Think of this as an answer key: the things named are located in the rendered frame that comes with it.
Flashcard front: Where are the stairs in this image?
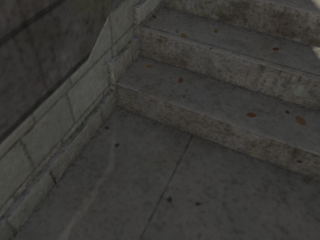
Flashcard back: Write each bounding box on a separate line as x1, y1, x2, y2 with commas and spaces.
115, 0, 320, 182

